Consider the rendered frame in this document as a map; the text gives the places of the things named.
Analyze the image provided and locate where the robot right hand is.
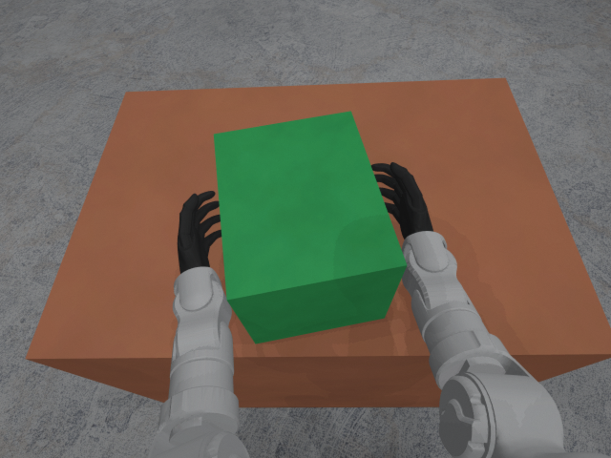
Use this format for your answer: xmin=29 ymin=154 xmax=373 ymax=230
xmin=371 ymin=162 xmax=433 ymax=239

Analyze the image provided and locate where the carton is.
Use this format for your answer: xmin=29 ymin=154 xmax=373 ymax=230
xmin=214 ymin=111 xmax=407 ymax=344

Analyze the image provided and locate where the robot right forearm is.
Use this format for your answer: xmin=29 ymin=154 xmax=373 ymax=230
xmin=402 ymin=231 xmax=564 ymax=440

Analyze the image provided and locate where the robot right upper arm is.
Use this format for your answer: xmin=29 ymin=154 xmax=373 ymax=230
xmin=439 ymin=371 xmax=611 ymax=458

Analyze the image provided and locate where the robot left forearm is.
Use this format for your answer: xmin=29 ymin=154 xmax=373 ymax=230
xmin=147 ymin=266 xmax=240 ymax=458

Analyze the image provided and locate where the robot left upper arm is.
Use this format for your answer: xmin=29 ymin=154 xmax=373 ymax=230
xmin=153 ymin=430 xmax=250 ymax=458

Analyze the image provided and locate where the pedestal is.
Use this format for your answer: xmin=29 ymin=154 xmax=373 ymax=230
xmin=26 ymin=78 xmax=611 ymax=407

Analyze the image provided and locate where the robot left hand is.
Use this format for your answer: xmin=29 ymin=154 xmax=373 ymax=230
xmin=178 ymin=191 xmax=221 ymax=273

